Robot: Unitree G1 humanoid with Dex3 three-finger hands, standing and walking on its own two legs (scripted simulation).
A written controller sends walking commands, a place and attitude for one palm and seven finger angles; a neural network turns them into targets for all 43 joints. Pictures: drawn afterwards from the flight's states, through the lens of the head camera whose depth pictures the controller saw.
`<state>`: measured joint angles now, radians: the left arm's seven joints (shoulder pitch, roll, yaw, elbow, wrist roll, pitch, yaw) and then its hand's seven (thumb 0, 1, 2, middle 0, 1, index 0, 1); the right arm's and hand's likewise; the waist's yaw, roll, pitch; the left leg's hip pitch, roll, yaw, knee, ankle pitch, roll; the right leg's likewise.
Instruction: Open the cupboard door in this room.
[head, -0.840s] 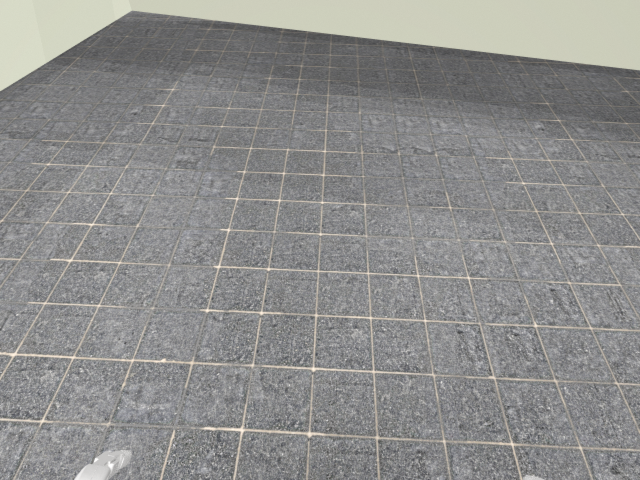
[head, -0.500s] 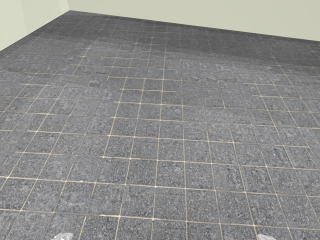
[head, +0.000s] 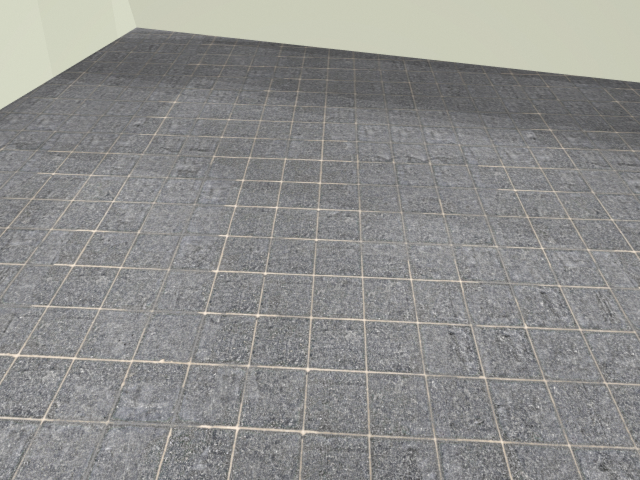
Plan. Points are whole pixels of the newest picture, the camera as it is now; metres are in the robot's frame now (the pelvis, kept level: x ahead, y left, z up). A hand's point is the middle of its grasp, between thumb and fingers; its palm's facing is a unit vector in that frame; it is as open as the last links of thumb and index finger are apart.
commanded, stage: stand and wait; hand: left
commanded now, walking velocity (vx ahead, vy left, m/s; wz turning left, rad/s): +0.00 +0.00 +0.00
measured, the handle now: out of the picture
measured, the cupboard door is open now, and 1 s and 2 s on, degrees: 0 0 0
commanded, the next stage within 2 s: turn or walk to find it in 0.06 s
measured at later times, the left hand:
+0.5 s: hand out of the picture +0.03 +0.23 -0.19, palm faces +0.06 -0.97 -0.23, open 7.3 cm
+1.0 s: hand out of the picture -0.03 +0.18 -0.15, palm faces +0.32 -0.90 -0.29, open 7.3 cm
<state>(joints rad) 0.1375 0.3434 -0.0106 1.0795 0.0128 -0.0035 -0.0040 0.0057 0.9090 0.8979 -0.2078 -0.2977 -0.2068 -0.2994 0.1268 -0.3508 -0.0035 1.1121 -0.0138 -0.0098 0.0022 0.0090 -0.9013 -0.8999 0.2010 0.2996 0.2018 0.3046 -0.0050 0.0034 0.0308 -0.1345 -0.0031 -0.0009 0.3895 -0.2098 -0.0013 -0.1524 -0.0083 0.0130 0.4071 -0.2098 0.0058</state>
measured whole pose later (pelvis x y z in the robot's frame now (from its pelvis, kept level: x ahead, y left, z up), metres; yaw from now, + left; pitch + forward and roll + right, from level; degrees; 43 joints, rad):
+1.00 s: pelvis -0.04 -0.03 +0.00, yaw +19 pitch -1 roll +2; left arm 0.24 0.19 0.02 0.92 0.02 0.01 0.03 0.00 0.91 0.90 -0.21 -0.30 -0.21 -0.30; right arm 0.24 -0.27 -0.10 0.97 -0.02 0.07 0.01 0.01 -0.91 -0.90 0.20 0.30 0.20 0.30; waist -0.03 0.03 0.03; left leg -0.54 -0.04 -0.05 1.15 -0.34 -0.05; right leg -0.16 -0.05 -0.09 0.50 -0.33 -0.02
